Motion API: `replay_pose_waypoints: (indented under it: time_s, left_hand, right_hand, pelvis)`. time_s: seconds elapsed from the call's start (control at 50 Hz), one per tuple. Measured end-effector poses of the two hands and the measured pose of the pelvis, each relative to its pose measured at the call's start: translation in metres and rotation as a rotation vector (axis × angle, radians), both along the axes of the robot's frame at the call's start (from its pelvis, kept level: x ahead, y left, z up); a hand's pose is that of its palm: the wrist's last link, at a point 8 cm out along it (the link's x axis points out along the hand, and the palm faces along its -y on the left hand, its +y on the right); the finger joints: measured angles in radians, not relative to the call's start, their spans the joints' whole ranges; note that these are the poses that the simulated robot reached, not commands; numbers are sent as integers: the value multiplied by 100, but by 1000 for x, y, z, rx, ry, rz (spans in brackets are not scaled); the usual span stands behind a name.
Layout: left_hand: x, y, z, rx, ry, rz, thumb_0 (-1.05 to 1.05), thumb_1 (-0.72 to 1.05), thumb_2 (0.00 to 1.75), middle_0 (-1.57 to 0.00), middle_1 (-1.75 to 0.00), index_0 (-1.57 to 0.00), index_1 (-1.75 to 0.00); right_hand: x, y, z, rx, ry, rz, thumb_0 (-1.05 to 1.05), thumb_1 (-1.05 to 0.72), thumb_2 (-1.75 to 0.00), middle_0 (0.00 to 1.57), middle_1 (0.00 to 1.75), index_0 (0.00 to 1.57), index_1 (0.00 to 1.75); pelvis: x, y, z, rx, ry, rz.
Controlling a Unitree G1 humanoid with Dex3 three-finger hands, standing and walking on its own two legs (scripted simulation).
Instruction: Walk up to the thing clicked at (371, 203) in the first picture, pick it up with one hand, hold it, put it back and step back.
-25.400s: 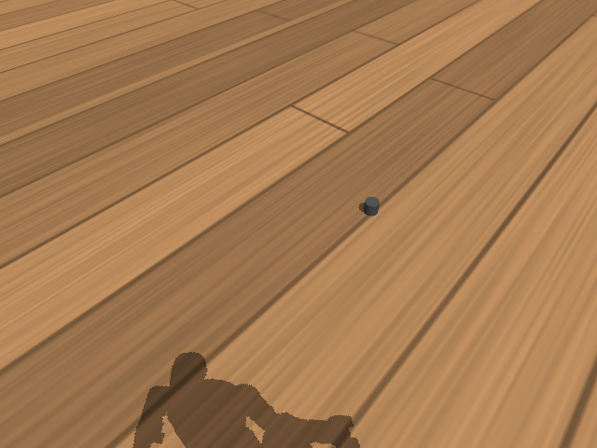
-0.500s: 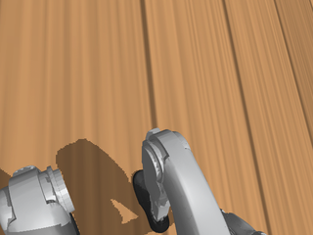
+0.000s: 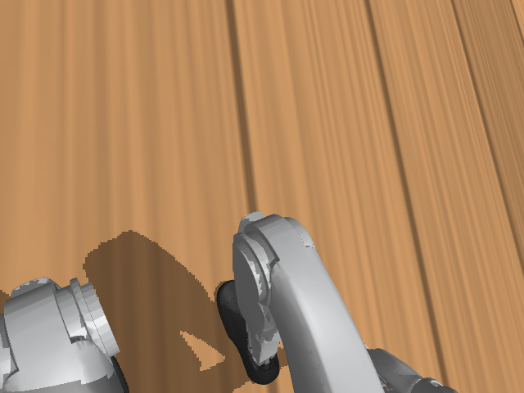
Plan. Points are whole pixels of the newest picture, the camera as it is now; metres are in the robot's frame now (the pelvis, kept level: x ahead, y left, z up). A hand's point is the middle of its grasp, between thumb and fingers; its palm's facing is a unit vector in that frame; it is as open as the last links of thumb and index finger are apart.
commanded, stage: open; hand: left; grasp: from above
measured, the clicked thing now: out of the picture +0.42 +0.34 -0.26
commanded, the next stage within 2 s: withdraw in 0.78 s
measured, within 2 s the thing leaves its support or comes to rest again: neither
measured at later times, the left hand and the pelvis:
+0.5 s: hand out of the picture +0.41 +0.33 -0.24, palm faces -0.41 -0.17 -0.90, open 12.7 cm; pelvis +0.00 +0.00 +0.00, yaw +0 degrees
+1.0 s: hand out of the picture +0.41 +0.33 -0.24, palm faces -0.39 -0.17 -0.90, open 13.9 cm; pelvis +0.00 +0.00 +0.01, yaw +0 degrees
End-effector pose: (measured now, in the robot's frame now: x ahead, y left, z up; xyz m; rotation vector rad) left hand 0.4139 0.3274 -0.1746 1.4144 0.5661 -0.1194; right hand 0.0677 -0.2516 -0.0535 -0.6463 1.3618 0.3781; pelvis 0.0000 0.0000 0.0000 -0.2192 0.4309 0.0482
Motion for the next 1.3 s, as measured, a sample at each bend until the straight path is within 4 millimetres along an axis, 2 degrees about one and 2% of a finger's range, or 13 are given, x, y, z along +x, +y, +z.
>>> replay_pose_waypoints:
  time_s: [0.08,0.16,0.34,0.54,0.72,1.0,1.1,1.2,1.3]
  left_hand:
    - [-1,0,-1,5,2,-6,-2,15,48,-59,-73,-82,-70]
    - [-3,1,-3,5,8,-7,-2,11,57,-54,-77,-70,-74]
    - [-3,1,-8,3,1,-9,0,-13,77,-38,-86,-42,-84]
    - [-1,3,-7,8,0,6,0,-35,94,-22,-94,-21,-95]
    - [-2,5,-7,1,16,8,0,-47,102,-13,-100,-10,-102]
    - [2,2,-4,3,-18,-13,0,-48,99,-8,-102,-8,-102]
    - [14,8,15,16,-105,9,0,-49,98,-9,-101,-9,-100]
    - [18,14,56,68,-147,13,0,-50,99,-8,-100,-8,-100]
    - [10,16,108,105,-127,24,0,-50,100,-9,-100,-8,-101]
  right_hand:
    - [-1,0,1,-4,6,1,0,-91,-90,20,30,20,30]
    - [-1,0,3,-9,10,1,0,-90,-90,20,30,20,30]
    - [0,-1,6,-15,17,12,0,-90,-90,20,30,20,30]
    - [2,-2,7,-10,8,13,0,-90,-90,20,30,20,30]
    - [-2,-2,8,-6,17,7,0,-89,-90,20,30,20,30]
    - [-1,-2,12,-17,15,9,0,-89,-90,20,30,20,30]
    - [2,-4,12,-9,1,-22,0,-90,-90,20,30,20,30]
    - [12,-5,5,30,-32,-100,0,-90,-90,20,30,20,30]
    - [30,-2,0,88,-92,-197,0,-90,-90,20,30,20,30]
  pelvis:
    - [0,0,1,-1,2,-1]
    - [0,0,2,-3,3,-2]
    - [1,1,2,-8,1,0]
    - [1,1,2,-10,-1,0]
    - [0,1,3,-10,1,1]
    - [0,2,5,-13,4,1]
    - [2,1,6,-12,25,2]
    - [6,0,12,0,75,11]
    - [5,-1,28,26,116,33]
